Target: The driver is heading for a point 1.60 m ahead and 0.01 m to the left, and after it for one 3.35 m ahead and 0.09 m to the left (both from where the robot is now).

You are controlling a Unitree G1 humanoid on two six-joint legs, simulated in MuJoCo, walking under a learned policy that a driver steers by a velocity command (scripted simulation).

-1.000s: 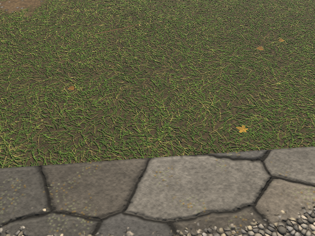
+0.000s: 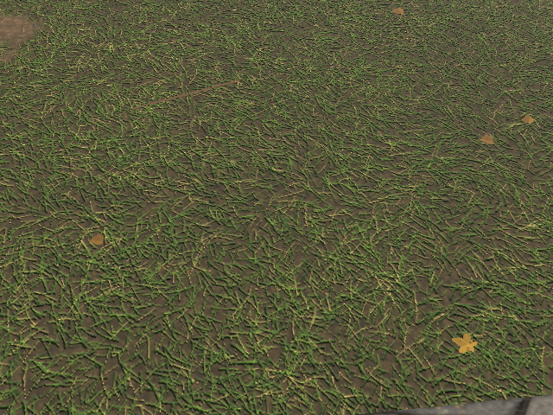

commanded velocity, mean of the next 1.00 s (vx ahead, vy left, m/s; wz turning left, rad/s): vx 0.03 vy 0.00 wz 0.00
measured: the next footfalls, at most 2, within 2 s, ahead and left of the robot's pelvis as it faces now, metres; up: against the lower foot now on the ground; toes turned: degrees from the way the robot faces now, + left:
right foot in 0.04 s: +0.18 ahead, -0.12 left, +0.00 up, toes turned -2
left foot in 0.28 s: +0.09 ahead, +0.12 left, +0.00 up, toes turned +2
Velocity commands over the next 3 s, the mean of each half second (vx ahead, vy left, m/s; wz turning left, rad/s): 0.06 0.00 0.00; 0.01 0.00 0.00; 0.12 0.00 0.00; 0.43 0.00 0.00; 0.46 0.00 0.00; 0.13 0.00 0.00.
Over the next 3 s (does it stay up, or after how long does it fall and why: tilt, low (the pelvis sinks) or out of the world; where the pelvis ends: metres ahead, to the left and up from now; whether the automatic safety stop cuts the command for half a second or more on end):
stays up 0.82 -0.04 -0.01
